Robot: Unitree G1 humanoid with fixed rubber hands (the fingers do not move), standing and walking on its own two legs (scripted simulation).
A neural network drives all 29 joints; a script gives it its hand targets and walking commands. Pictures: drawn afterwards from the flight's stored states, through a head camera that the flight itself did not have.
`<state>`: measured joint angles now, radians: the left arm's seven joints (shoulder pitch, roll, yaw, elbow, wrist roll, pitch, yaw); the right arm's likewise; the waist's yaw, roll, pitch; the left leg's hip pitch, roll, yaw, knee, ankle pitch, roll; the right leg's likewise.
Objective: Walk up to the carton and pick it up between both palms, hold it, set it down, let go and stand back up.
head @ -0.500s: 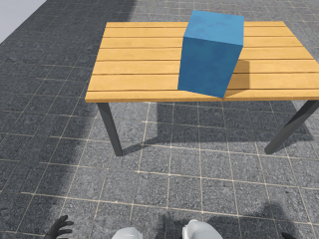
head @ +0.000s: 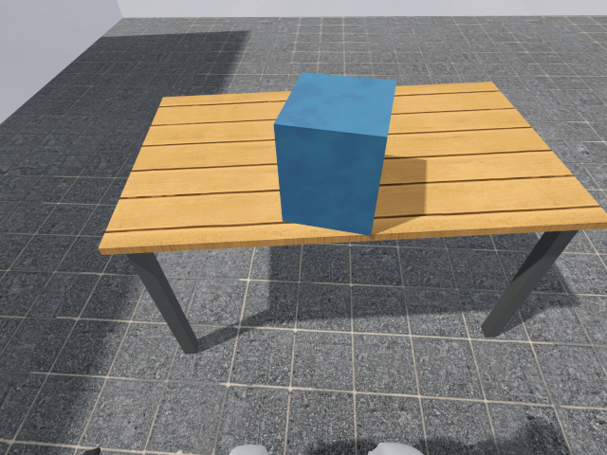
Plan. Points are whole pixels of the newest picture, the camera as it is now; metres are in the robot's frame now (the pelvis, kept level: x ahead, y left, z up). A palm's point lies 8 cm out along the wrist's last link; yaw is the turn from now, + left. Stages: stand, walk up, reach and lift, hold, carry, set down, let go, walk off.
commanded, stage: walk up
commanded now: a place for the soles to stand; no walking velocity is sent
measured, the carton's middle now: (336, 154) +0.69 -0.04 +0.00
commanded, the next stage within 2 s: none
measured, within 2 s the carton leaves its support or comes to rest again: neither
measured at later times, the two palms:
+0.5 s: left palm (149, 380) +0.24 +0.27 -0.09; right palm out of the picture +0.17 -0.38 -0.07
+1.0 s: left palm (180, 363) +0.27 +0.23 -0.10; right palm (556, 299) +0.39 -0.41 -0.10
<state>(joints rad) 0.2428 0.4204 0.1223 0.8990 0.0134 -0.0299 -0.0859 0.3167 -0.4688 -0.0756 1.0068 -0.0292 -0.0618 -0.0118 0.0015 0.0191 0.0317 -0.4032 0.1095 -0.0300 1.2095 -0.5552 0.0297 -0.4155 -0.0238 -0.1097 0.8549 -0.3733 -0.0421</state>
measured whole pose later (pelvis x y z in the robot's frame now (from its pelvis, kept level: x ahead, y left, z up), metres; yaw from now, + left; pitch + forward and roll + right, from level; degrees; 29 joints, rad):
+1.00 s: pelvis +0.25 -0.10 +0.00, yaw +4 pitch -2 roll +1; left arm 0.26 0.43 0.04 0.89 0.00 -0.06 0.04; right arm 0.15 -0.40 -0.08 0.87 -0.02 -0.01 0.01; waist 0.04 -0.01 0.16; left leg -0.51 0.03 0.06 0.87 -0.31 0.02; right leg -0.40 -0.11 -0.11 0.94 -0.49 0.01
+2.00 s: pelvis +0.23 -0.06 +0.01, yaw +4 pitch -3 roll -1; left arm 0.15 0.40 0.04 1.04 0.02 -0.03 0.02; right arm 0.10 -0.36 -0.05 1.02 -0.02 0.01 0.02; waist 0.00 -0.01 0.08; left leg -0.43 0.03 0.03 0.82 -0.35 0.01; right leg -0.39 -0.04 -0.02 0.81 -0.37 0.01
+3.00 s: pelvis +0.30 -0.08 +0.05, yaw +3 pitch -2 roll +0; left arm 0.05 0.34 0.02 1.13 0.00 -0.01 -0.01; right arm 0.08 -0.33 -0.01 1.12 0.00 -0.03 -0.01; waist 0.00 -0.01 0.04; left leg -0.14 0.06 0.04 0.42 -0.24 -0.04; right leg -0.13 0.00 -0.02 0.42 -0.27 -0.01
